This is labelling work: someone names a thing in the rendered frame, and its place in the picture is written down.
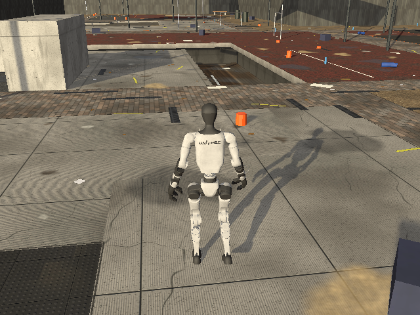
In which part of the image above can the robot right hand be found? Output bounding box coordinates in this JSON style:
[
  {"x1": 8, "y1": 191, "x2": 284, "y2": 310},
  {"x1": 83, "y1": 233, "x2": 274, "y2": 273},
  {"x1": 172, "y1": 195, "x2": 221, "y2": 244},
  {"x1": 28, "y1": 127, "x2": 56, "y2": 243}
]
[{"x1": 232, "y1": 178, "x2": 247, "y2": 190}]

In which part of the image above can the right robot upper arm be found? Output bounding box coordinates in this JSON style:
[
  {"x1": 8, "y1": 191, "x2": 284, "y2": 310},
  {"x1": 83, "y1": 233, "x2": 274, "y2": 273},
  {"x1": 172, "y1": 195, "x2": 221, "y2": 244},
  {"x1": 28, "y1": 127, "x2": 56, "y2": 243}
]
[{"x1": 223, "y1": 131, "x2": 241, "y2": 167}]

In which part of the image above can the left robot forearm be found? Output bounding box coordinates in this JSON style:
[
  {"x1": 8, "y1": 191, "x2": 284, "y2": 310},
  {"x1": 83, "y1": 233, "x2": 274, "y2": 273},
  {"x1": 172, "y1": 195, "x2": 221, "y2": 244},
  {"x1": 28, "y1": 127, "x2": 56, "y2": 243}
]
[{"x1": 170, "y1": 158, "x2": 184, "y2": 188}]

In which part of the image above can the robot left thigh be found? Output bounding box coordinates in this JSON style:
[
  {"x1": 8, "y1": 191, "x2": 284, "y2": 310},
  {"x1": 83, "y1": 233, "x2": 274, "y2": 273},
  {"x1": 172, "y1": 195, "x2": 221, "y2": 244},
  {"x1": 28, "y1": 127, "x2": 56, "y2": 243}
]
[{"x1": 188, "y1": 182, "x2": 201, "y2": 226}]

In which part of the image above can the right robot forearm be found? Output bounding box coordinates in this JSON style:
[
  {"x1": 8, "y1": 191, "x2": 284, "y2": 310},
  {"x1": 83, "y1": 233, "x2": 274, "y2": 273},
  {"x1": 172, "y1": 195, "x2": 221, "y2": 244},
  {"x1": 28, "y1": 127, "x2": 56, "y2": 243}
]
[{"x1": 234, "y1": 157, "x2": 246, "y2": 180}]

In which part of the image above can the left robot upper arm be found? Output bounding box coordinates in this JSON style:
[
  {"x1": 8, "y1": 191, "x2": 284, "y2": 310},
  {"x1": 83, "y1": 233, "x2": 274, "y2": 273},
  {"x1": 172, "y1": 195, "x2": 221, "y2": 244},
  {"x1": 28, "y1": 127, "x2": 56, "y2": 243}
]
[{"x1": 178, "y1": 132, "x2": 196, "y2": 169}]

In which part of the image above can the robot left hand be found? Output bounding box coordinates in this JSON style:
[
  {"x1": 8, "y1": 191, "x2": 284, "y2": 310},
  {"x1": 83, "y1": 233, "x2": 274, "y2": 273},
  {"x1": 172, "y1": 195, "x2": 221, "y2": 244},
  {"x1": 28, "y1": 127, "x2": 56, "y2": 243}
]
[{"x1": 168, "y1": 185, "x2": 182, "y2": 201}]

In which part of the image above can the robot left shin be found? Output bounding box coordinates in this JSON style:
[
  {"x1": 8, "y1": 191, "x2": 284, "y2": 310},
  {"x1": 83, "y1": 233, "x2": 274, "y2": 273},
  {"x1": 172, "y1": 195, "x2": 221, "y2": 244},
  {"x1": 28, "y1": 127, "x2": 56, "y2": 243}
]
[{"x1": 190, "y1": 215, "x2": 200, "y2": 256}]

